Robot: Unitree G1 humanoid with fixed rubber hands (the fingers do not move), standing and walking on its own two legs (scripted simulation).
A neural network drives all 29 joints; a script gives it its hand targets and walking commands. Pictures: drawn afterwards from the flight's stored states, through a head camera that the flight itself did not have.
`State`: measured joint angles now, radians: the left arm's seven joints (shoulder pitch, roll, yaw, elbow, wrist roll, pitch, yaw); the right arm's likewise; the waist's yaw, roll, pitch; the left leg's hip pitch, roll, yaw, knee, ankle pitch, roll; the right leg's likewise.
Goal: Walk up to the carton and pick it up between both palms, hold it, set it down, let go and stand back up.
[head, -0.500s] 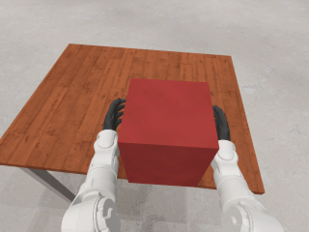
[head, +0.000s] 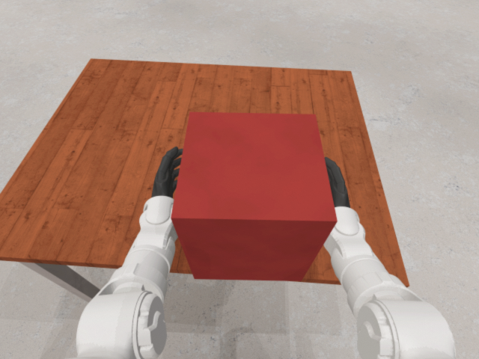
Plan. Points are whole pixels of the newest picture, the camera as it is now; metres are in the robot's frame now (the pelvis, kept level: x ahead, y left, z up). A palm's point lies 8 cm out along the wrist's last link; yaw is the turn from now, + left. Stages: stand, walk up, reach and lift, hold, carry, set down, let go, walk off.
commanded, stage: set down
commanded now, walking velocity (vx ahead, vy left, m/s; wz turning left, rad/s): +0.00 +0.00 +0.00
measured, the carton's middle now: (250, 203) +0.39 +0.02 +0.01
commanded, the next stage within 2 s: none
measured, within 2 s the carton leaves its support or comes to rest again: neither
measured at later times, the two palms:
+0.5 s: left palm (141, 185) +0.39 +0.21 +0.05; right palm (376, 186) +0.40 -0.20 +0.06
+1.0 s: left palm (129, 143) +0.41 +0.20 +0.14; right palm (385, 151) +0.41 -0.19 +0.13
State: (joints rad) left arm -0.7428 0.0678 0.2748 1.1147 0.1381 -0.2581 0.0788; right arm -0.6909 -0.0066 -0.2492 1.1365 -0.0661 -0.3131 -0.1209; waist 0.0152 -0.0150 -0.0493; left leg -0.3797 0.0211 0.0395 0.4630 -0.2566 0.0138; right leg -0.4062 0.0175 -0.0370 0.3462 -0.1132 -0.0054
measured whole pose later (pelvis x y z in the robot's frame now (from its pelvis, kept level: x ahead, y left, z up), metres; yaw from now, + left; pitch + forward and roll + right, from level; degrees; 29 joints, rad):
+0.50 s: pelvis -0.02 +0.00 -0.02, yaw +1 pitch +16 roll -2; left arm -0.84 0.26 -0.07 1.22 -0.31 -0.21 0.06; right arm -0.83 -0.29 0.08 1.21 0.38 -0.18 -0.03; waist 0.01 0.00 -0.21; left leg -0.65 0.02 0.02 0.66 -0.30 0.01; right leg -0.67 0.01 -0.05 0.55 -0.17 -0.01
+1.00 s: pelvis -0.03 -0.03 +0.00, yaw +2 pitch +9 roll +0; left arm -1.00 0.36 -0.05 1.14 -0.33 0.10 0.03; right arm -0.92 -0.24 0.01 0.99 0.33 0.15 -0.15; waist -0.01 -0.02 -0.12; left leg -0.41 0.02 0.01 0.46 -0.21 -0.02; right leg -0.46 0.01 -0.07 0.41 -0.11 -0.04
